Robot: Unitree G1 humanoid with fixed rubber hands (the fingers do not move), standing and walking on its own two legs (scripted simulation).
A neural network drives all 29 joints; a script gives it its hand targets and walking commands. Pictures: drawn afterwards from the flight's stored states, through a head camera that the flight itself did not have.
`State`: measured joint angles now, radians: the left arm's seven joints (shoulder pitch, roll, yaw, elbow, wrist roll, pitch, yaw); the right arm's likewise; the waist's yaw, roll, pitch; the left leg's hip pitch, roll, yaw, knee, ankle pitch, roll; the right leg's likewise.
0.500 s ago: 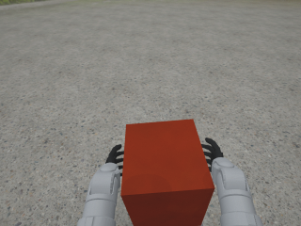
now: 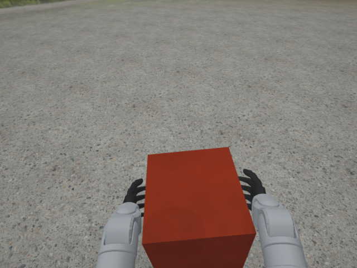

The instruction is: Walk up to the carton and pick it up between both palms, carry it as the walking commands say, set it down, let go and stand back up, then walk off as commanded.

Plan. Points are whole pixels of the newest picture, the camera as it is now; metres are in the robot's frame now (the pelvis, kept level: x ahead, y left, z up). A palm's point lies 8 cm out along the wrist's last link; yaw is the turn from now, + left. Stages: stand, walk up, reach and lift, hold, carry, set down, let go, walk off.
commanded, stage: reach and lift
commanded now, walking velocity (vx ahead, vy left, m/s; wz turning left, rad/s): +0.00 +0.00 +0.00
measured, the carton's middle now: (194, 215) +0.28 +0.00 -0.02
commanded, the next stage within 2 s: hold in 0.12 s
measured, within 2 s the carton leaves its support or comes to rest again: neither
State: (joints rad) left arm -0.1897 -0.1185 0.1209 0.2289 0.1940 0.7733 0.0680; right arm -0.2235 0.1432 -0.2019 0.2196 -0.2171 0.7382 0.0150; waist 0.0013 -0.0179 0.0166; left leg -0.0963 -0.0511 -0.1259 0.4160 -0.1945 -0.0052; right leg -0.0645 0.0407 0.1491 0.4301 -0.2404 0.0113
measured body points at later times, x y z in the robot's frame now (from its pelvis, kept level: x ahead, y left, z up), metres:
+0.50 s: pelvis -0.01 +0.00 +0.00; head -0.06 +0.01 +0.44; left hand +0.27 +0.15 +0.02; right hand +0.28 -0.15 +0.04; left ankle +0.03 +0.12 -0.74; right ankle +0.01 -0.13 -0.74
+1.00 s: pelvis +0.00 +0.01 +0.00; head -0.05 +0.01 +0.45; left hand +0.28 +0.15 +0.02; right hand +0.28 -0.14 +0.04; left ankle +0.03 +0.12 -0.74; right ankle +0.01 -0.13 -0.74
